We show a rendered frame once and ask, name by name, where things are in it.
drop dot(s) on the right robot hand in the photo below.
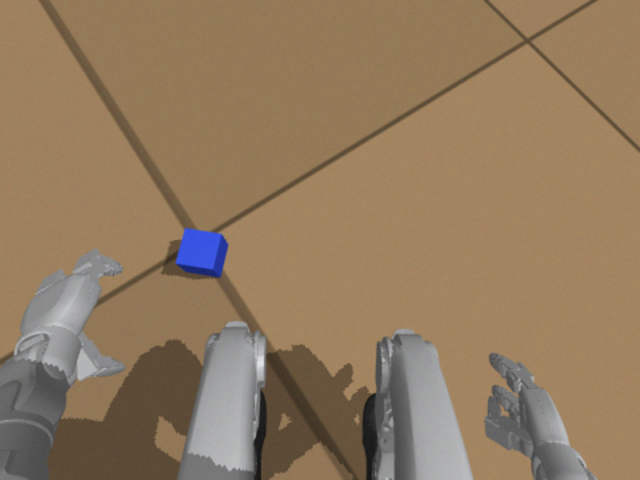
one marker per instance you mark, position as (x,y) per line
(533,417)

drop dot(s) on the right robot arm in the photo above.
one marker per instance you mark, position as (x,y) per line
(555,461)

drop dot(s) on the left robot hand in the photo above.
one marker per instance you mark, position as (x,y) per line
(68,301)

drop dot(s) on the right robot foot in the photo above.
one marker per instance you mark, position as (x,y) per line
(369,436)

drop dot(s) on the cube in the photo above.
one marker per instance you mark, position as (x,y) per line
(202,252)

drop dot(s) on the left robot arm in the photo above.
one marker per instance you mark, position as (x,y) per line
(33,387)

